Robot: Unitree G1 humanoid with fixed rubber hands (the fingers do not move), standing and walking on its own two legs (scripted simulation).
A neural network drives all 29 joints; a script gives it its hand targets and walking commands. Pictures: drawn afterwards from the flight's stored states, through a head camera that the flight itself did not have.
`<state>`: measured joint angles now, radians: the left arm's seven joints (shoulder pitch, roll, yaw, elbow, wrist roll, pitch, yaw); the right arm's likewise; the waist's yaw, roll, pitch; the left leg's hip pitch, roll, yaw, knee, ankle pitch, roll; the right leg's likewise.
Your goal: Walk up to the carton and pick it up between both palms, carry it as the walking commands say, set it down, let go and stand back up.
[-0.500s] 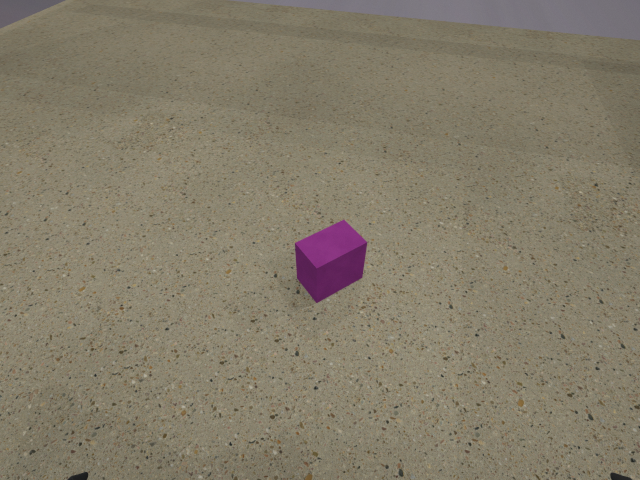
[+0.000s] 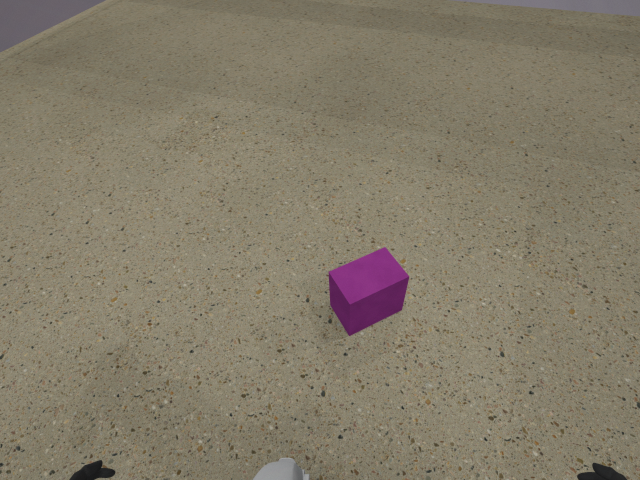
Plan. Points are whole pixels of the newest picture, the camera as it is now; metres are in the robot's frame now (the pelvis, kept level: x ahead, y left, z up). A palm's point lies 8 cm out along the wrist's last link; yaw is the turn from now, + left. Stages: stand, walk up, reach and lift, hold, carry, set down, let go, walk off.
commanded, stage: walk up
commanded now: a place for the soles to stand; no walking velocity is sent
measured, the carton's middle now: (367, 291) +0.81 -0.05 -0.66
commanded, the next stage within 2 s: none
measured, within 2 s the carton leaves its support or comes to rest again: neither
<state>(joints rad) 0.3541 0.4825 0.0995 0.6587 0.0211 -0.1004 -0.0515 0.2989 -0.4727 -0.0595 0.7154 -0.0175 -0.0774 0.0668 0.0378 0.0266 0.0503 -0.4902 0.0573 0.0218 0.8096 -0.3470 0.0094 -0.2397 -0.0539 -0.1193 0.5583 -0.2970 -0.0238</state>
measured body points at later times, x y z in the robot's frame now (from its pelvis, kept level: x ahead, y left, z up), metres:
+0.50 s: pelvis +0.17 -0.02 -0.02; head +0.18 -0.03 +0.43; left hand +0.31 +0.31 -0.08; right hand +0.23 -0.37 -0.10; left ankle +0.14 +0.12 -0.70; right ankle +0.25 -0.14 -0.73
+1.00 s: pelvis +0.26 -0.01 -0.01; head +0.28 +0.00 +0.44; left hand +0.36 +0.31 -0.12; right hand +0.40 -0.34 -0.09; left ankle +0.31 +0.10 -0.73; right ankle +0.26 -0.14 -0.73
